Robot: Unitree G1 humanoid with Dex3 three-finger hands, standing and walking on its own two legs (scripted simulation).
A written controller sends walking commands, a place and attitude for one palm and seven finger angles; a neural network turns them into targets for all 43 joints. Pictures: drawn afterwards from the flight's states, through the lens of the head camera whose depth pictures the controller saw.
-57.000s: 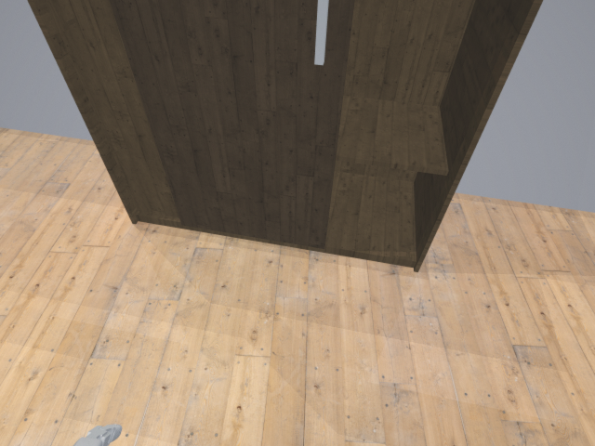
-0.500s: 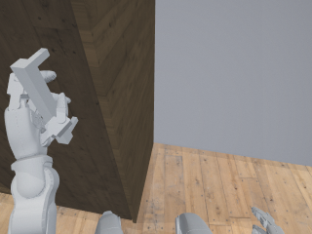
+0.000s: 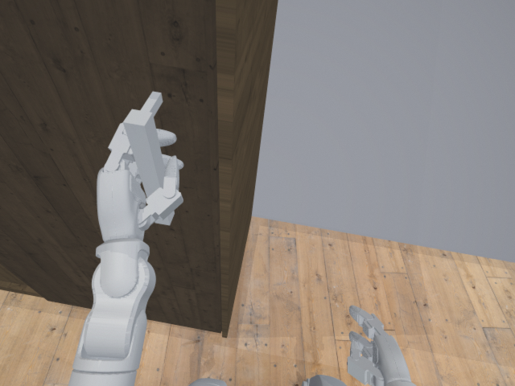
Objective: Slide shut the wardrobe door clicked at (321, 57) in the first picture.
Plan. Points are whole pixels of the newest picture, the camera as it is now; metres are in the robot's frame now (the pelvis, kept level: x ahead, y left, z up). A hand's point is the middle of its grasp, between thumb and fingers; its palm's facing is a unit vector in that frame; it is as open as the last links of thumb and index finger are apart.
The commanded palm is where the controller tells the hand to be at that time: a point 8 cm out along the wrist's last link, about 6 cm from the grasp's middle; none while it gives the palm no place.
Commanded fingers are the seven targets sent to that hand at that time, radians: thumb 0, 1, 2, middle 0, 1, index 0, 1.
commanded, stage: step sideways, sliding the door along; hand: left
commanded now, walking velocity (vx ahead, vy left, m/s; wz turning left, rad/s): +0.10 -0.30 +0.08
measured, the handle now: (159, 165) +0.32 +0.21 +0.17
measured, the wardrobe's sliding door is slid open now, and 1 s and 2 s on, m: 0.00 0.00 0.00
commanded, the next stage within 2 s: stop walking and hold the door there in 0.66 s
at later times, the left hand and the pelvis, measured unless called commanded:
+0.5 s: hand (171, 192) +0.28 +0.18 +0.16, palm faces +0.21 -0.98 -0.02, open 5.5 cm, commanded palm +0.26 +0.16 +0.15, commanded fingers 0.00 0.90 0.90 -0.45 -1.40 -0.45 -1.40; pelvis -0.01 +0.02 +0.01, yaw +0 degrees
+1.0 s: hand (170, 191) +0.29 +0.19 +0.16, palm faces +0.43 -0.87 -0.26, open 5.9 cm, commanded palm +0.25 +0.22 +0.14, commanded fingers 0.00 0.90 0.90 -0.45 -1.40 -0.45 -1.40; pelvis +0.01 -0.07 -0.01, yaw -2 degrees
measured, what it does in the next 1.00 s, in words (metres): steps on the spot: right foot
